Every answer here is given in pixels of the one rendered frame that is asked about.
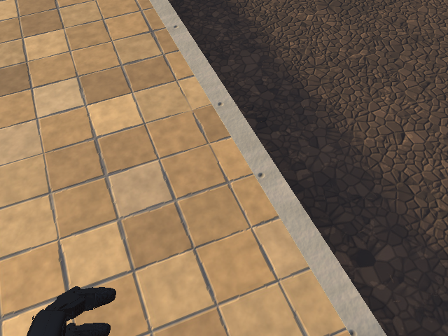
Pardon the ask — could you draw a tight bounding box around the left robot hand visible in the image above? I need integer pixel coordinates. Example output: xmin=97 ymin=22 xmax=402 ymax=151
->
xmin=27 ymin=286 xmax=116 ymax=336

